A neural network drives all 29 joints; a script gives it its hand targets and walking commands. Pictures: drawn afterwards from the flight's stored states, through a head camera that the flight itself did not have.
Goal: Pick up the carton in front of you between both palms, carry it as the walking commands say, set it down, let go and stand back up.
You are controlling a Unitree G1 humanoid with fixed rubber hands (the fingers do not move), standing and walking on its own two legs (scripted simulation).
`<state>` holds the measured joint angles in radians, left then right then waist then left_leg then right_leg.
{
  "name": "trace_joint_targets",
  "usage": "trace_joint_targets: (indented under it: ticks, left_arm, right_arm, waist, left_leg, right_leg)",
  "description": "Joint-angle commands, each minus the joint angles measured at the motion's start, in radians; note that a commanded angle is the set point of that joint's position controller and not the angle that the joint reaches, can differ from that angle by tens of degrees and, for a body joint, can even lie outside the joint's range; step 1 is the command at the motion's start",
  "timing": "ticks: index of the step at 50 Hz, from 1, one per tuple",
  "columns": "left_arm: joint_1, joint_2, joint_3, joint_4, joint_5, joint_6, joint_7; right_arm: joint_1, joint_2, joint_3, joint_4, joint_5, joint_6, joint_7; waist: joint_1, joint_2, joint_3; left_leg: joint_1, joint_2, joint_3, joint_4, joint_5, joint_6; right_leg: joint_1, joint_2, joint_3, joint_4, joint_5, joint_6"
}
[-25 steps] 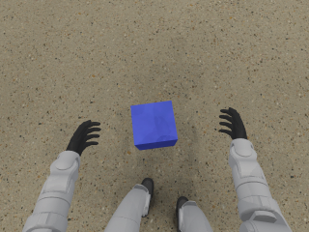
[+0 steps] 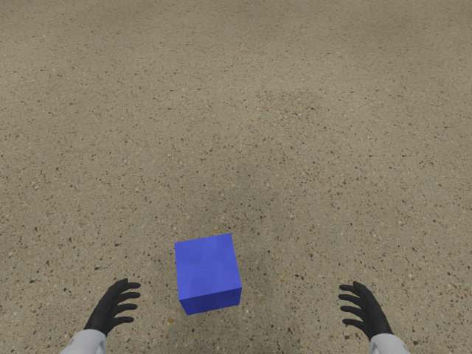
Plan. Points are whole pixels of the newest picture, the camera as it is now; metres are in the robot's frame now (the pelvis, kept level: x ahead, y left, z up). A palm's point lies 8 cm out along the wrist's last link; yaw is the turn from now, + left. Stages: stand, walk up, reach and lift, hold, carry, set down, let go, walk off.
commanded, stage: let go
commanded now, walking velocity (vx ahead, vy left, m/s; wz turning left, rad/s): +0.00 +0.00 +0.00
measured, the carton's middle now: (208, 275) +0.43 +0.11 -0.65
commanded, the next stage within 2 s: stand in 0.44 s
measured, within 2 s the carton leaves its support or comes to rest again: neither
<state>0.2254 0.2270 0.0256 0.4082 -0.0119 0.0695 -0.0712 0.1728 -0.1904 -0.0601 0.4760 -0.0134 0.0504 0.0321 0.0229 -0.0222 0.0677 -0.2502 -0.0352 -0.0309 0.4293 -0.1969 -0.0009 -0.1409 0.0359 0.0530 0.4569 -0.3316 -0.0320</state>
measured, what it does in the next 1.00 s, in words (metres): stands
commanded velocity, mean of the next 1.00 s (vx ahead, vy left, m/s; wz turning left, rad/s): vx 0.00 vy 0.00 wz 0.00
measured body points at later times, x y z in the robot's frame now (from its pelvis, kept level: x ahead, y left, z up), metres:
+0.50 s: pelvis +0.00 +0.01 -0.01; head +0.00 +0.02 +0.44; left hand +0.16 +0.27 -0.08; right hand +0.17 -0.23 -0.08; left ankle +0.02 +0.12 -0.74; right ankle -0.06 -0.10 -0.74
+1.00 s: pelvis +0.02 +0.03 +0.00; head +0.03 +0.06 +0.45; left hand +0.17 +0.32 -0.12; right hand +0.14 -0.27 -0.09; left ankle +0.02 +0.12 -0.74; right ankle -0.06 -0.10 -0.74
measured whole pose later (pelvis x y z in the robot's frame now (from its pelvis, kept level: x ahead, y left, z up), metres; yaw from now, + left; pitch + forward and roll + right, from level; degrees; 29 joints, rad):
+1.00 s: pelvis +0.02 +0.03 +0.00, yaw -2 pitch +0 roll +0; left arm 0.19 0.37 0.02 0.76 0.03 0.01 0.03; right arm 0.15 -0.32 -0.03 0.84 -0.03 -0.01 -0.02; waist -0.01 -0.06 0.01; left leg -0.22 -0.05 0.01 0.49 -0.27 0.05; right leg -0.08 0.02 0.10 0.44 -0.36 0.01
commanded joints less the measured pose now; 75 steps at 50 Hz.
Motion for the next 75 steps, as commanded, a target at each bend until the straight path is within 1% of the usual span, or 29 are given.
trace_joint_targets:
  ticks: [1, 7, 8, 9, 10, 12, 15, 22, 23, 24, 25, 26, 27, 28, 29, 31, 34, 39, 43, 48, 54, 65, 75]
  left_arm:
    - [0.001, 0.100, 0.039, -0.076, 0.012, 0.003, 0.005]
    - [-0.014, 0.110, 0.054, -0.074, 0.024, 0.034, 0.005]
    - [-0.029, 0.144, 0.053, -0.109, 0.049, 0.084, 0.028]
    - [-0.021, 0.135, 0.049, -0.099, 0.044, 0.098, 0.038]
    - [-0.023, 0.132, 0.047, -0.098, 0.040, 0.105, 0.043]
    - [-0.031, 0.130, 0.046, -0.098, 0.035, 0.115, 0.048]
    - [-0.046, 0.131, 0.045, -0.103, 0.032, 0.126, 0.052]
    - [-0.062, 0.121, 0.035, -0.110, 0.025, 0.145, 0.057]
    - [-0.081, 0.220, 0.065, 0.006, 0.043, 0.069, 0.085]
    - [-0.069, 0.219, 0.065, 0.023, 0.055, 0.030, 0.090]
    - [-0.076, 0.212, 0.059, 0.032, 0.062, 0.004, 0.088]
    - [-0.079, 0.210, 0.061, 0.041, 0.064, -0.014, 0.085]
    - [-0.079, 0.205, 0.060, 0.055, 0.062, -0.028, 0.083]
    - [-0.075, 0.205, 0.059, 0.072, 0.058, -0.038, 0.077]
    - [-0.069, 0.207, 0.059, 0.089, 0.056, -0.045, 0.075]
    - [-0.054, 0.213, 0.057, 0.124, 0.053, -0.056, 0.076]
    - [-0.043, 0.232, 0.052, 0.172, 0.049, -0.065, 0.084]
    - [-0.036, 0.252, 0.043, 0.232, 0.045, -0.072, 0.095]
    - [-0.033, 0.260, 0.037, 0.268, 0.043, -0.074, 0.099]
    - [-0.036, 0.267, 0.031, 0.302, 0.042, -0.075, 0.102]
    - [-0.044, 0.274, 0.025, 0.336, 0.041, -0.078, 0.104]
    - [-0.050, 0.287, 0.019, 0.398, 0.039, -0.085, 0.101]
    - [-0.054, 0.298, 0.014, 0.452, 0.037, -0.087, 0.098]
  right_arm:
    - [0.001, -0.079, -0.001, -0.117, 0.018, 0.003, 0.014]
    - [-0.014, -0.090, 0.010, -0.152, 0.024, 0.033, 0.027]
    - [0.032, -0.084, 0.011, -0.109, 0.036, 0.007, 0.005]
    - [0.026, -0.088, 0.023, -0.109, 0.038, 0.004, -0.002]
    - [0.016, -0.093, 0.024, -0.112, 0.040, 0.004, -0.006]
    - [0.004, -0.101, 0.024, -0.114, 0.039, 0.007, -0.012]
    - [0.009, -0.104, 0.019, -0.104, 0.033, 0.016, -0.018]
    - [0.021, -0.108, 0.002, -0.083, 0.023, 0.033, -0.014]
    - [0.004, -0.231, -0.022, 0.053, -0.044, 0.010, -0.036]
    - [0.028, -0.236, -0.030, 0.065, -0.047, -0.004, -0.045]
    - [0.021, -0.238, -0.028, 0.082, -0.049, -0.016, -0.046]
    - [0.010, -0.240, -0.027, 0.095, -0.047, -0.028, -0.044]
    - [-0.009, -0.236, -0.025, 0.106, -0.042, -0.038, -0.044]
    - [-0.029, -0.236, -0.024, 0.118, -0.039, -0.045, -0.040]
    - [-0.038, -0.235, -0.023, 0.129, -0.036, -0.050, -0.038]
    - [-0.044, -0.242, -0.021, 0.154, -0.032, -0.057, -0.038]
    - [-0.035, -0.260, -0.020, 0.192, -0.028, -0.064, -0.043]
    - [-0.027, -0.290, -0.016, 0.246, -0.022, -0.066, -0.051]
    - [-0.030, -0.303, -0.012, 0.280, -0.019, -0.066, -0.055]
    - [-0.042, -0.310, -0.009, 0.314, -0.016, -0.067, -0.057]
    - [-0.057, -0.312, -0.006, 0.350, -0.013, -0.069, -0.057]
    - [-0.075, -0.322, 0.000, 0.409, -0.011, -0.072, -0.053]
    - [-0.085, -0.336, 0.005, 0.460, -0.006, -0.074, -0.050]
  waist:
    - [-0.001, -0.003, -0.088]
    - [0.000, -0.002, -0.030]
    - [-0.010, 0.020, -0.090]
    - [-0.002, -0.001, -0.079]
    - [-0.004, -0.012, -0.073]
    - [-0.005, -0.026, -0.062]
    - [-0.010, -0.029, -0.052]
    - [-0.021, -0.004, -0.047]
    - [-0.008, -0.141, -0.035]
    - [-0.023, -0.114, -0.042]
    - [-0.034, -0.067, -0.028]
    - [-0.036, -0.023, -0.023]
    - [-0.032, 0.013, -0.027]
    - [-0.023, 0.041, -0.042]
    - [-0.018, 0.044, -0.060]
    - [-0.014, 0.048, -0.093]
    - [-0.020, 0.052, -0.132]
    - [-0.027, 0.048, -0.152]
    - [-0.028, 0.039, -0.148]
    - [-0.028, 0.025, -0.139]
    - [-0.029, 0.015, -0.123]
    - [-0.030, 0.017, -0.089]
    - [-0.030, 0.018, -0.070]
  left_leg:
    - [0.310, -0.018, 0.019, 0.014, 0.258, -0.016]
    - [0.320, -0.025, 0.024, 0.017, 0.211, -0.012]
    - [0.267, -0.040, 0.032, 0.044, 0.188, -0.006]
    - [0.243, -0.041, 0.029, 0.046, 0.176, -0.003]
    - [0.226, -0.040, 0.028, 0.048, 0.166, -0.002]
    - [0.211, -0.039, 0.027, 0.050, 0.154, -0.002]
    - [0.217, -0.036, 0.022, 0.049, 0.157, -0.001]
    - [0.246, -0.026, 0.011, 0.036, 0.165, -0.004]
    - [0.082, 0.063, -0.034, 0.063, 0.075, -0.016]
    - [0.080, 0.066, -0.044, 0.055, -0.008, -0.001]
    - [0.056, 0.067, -0.052, 0.042, -0.085, 0.002]
    - [0.029, 0.072, -0.066, 0.026, -0.130, 0.006]
    - [0.005, 0.078, -0.078, 0.011, -0.148, 0.010]
    - [-0.002, 0.086, -0.086, -0.001, -0.131, 0.015]
    - [-0.002, 0.095, -0.094, -0.004, -0.086, 0.019]
    - [0.026, 0.105, -0.098, 0.008, 0.044, 0.025]
    - [0.085, 0.113, -0.094, 0.029, 0.198, 0.028]
    - [0.143, 0.123, -0.092, 0.035, 0.327, 0.029]
    - [0.163, 0.128, -0.092, 0.030, 0.370, 0.030]
    - [0.171, 0.131, -0.093, 0.018, 0.373, 0.030]
    - [0.168, 0.131, -0.093, 0.000, 0.328, 0.031]
    - [0.168, 0.132, -0.098, -0.045, 0.225, 0.032]
    - [0.171, 0.135, -0.105, -0.075, 0.177, 0.031]
  right_leg:
    - [-0.154, -0.038, 0.006, -0.122, 0.302, 0.046]
    - [-0.150, -0.046, 0.014, -0.127, 0.282, 0.047]
    - [-0.072, -0.043, 0.014, -0.092, 0.382, 0.052]
    - [-0.065, -0.048, 0.016, -0.077, 0.417, 0.060]
    - [-0.059, -0.049, 0.017, -0.071, 0.426, 0.062]
    - [-0.057, -0.048, 0.017, -0.069, 0.420, 0.063]
    - [-0.071, -0.045, 0.014, -0.069, 0.403, 0.061]
    - [-0.093, -0.031, -0.008, -0.074, 0.322, 0.046]
    - [-0.144, -0.067, 0.043, -0.079, 0.075, 0.058]
    - [-0.142, -0.077, 0.076, -0.098, -0.039, 0.042]
    - [-0.170, -0.081, 0.097, -0.105, -0.117, 0.032]
    - [-0.168, -0.078, 0.100, -0.096, -0.132, 0.025]
    - [-0.151, -0.074, 0.098, -0.075, -0.107, 0.020]
    - [-0.127, -0.072, 0.094, -0.058, -0.053, 0.020]
    - [-0.099, -0.070, 0.086, -0.043, 0.004, 0.023]
    - [-0.064, -0.071, 0.080, -0.030, 0.099, 0.029]
    - [-0.036, -0.079, 0.081, -0.025, 0.212, 0.033]
    - [-0.016, -0.086, 0.077, -0.024, 0.307, 0.037]
    - [-0.011, -0.091, 0.075, -0.029, 0.334, 0.039]
    - [-0.008, -0.097, 0.078, -0.042, 0.337, 0.039]
    - [-0.009, -0.105, 0.087, -0.066, 0.312, 0.036]
    - [-0.016, -0.115, 0.107, -0.118, 0.242, 0.026]
    - [-0.015, -0.121, 0.113, -0.153, 0.204, 0.020]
